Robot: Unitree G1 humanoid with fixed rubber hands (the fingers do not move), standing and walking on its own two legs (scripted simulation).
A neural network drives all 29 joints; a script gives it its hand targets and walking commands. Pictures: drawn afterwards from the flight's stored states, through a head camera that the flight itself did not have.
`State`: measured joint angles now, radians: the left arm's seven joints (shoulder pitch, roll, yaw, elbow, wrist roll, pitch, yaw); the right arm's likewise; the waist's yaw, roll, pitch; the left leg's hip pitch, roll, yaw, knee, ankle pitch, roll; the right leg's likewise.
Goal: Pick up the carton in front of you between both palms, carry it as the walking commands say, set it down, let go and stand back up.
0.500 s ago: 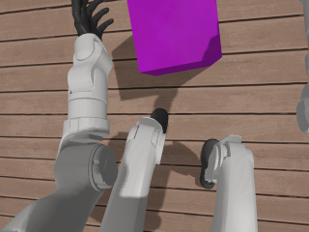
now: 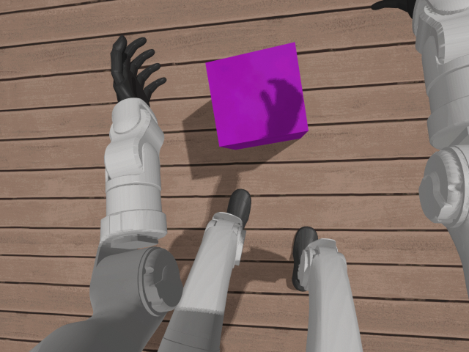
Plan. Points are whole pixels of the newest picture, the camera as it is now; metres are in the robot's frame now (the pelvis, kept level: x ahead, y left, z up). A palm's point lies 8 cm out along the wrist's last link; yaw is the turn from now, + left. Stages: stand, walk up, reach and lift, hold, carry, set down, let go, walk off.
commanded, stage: let go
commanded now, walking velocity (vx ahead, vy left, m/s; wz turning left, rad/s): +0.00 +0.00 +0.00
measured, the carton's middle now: (259, 105) +0.51 +0.11 -0.50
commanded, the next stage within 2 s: stand in 1.50 s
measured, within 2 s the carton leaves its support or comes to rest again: neither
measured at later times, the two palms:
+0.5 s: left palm (63, 177) +0.33 +0.25 +0.02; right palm out of the picture +0.42 -0.16 +0.00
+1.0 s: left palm (11, 251) +0.26 +0.25 +0.08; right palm out of the picture +0.30 -0.21 +0.07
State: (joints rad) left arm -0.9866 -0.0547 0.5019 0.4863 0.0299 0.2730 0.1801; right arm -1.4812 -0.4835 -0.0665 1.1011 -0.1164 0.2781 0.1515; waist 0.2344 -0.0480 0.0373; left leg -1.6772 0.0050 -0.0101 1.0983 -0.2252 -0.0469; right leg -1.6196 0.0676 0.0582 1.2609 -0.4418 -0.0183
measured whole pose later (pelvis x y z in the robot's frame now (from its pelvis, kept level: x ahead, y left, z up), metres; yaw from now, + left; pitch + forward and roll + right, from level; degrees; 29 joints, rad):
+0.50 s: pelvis +0.05 +0.03 +0.10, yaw -3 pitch +27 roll +0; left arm -0.20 0.13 0.12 0.46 0.02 0.10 -0.11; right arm -0.47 -0.15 -0.20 0.63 -0.12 0.11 -0.11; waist 0.15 0.03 -0.04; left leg -1.00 0.01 0.01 0.73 -0.20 0.00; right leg -0.91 0.06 0.09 0.79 -0.35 0.02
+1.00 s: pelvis +0.10 +0.02 +0.15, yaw +0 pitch +4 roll +1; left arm 0.21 0.22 0.02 0.40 -0.03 0.05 -0.07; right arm 0.12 -0.18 -0.07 0.50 -0.03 0.03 0.01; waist 0.04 -0.01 0.06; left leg -0.32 -0.02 -0.02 0.44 -0.19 -0.01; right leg -0.20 0.01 0.06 0.47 -0.34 0.00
